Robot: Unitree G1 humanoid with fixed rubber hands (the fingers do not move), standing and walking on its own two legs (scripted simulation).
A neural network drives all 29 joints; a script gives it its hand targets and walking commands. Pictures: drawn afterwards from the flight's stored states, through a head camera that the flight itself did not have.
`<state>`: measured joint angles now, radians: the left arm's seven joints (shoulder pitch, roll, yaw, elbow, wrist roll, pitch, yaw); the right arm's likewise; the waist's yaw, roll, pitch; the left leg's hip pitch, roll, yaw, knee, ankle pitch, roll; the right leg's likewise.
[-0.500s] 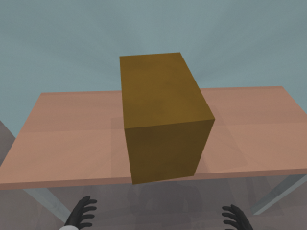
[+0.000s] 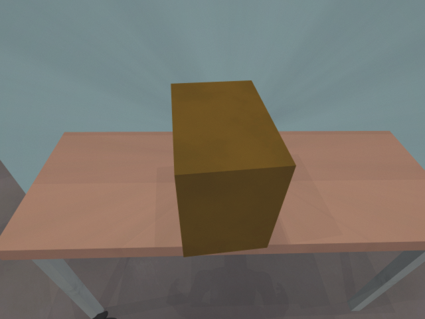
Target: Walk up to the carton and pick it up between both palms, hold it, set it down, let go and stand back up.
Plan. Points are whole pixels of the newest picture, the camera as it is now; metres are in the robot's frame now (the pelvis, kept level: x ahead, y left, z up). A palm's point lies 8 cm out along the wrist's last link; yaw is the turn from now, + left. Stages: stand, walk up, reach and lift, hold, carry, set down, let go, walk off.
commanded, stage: stand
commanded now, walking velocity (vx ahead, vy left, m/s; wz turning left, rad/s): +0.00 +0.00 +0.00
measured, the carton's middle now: (218, 165) +0.47 +0.01 +0.04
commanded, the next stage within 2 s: none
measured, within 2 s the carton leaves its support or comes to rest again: neither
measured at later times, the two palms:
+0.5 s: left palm out of the picture +0.00 +0.26 -0.13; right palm out of the picture -0.02 -0.24 -0.12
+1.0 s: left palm out of the picture -0.07 +0.27 -0.14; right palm out of the picture -0.05 -0.23 -0.13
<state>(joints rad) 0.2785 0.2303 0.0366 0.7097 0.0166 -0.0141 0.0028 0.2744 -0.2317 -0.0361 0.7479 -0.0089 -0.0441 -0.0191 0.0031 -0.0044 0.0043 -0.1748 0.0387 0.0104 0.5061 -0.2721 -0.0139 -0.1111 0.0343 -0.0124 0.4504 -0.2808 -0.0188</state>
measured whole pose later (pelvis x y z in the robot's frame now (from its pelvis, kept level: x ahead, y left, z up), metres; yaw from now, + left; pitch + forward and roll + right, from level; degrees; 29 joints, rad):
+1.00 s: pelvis -0.06 +0.03 +0.00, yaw +1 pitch -3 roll -1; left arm 0.40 0.23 0.01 0.95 0.02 -0.01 0.02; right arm 0.39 -0.23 -0.02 0.89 -0.01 0.00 -0.02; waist 0.00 0.00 0.01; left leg -0.29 -0.01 0.02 0.52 -0.18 0.03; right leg -0.25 -0.01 0.00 0.51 -0.22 0.02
